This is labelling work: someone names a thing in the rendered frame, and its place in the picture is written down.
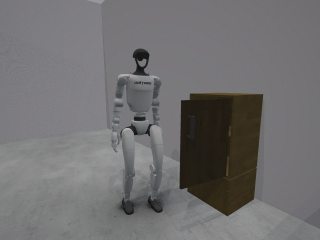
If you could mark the right robot forearm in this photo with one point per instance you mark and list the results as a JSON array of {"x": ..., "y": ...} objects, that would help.
[{"x": 116, "y": 117}]

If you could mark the robot right hand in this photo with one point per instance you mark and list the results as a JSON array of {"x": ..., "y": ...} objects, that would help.
[{"x": 114, "y": 137}]

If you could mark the robot right shin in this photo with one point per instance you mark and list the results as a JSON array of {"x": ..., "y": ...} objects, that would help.
[{"x": 127, "y": 182}]

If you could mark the robot shin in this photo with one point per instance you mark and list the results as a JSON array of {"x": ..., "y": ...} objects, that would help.
[
  {"x": 155, "y": 181},
  {"x": 127, "y": 182}
]

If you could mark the left robot forearm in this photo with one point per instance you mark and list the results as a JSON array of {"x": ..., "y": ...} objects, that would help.
[{"x": 156, "y": 115}]

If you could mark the robot right upper arm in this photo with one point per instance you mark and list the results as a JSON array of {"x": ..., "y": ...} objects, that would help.
[{"x": 121, "y": 80}]

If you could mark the robot left shin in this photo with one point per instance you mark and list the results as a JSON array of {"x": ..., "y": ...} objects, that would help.
[{"x": 155, "y": 181}]

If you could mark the cupboard door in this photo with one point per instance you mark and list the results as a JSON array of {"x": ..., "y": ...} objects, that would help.
[{"x": 204, "y": 158}]

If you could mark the robot left upper arm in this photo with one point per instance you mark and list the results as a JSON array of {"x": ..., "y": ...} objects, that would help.
[{"x": 156, "y": 90}]

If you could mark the handle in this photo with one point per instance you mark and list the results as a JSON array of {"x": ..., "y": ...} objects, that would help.
[{"x": 192, "y": 127}]

